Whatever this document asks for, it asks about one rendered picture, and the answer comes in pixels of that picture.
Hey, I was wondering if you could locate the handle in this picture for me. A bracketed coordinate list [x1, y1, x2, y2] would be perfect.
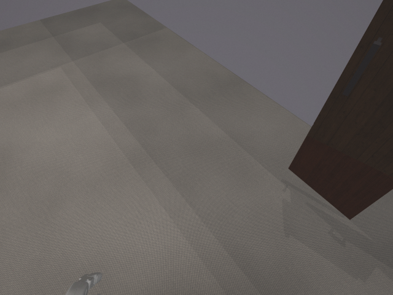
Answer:
[342, 37, 382, 96]

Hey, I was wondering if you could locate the cupboard door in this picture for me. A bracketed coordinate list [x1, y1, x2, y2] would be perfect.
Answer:
[307, 0, 393, 177]

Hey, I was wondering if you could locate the robot left hand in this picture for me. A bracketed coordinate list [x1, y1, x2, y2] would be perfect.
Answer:
[65, 272, 103, 295]

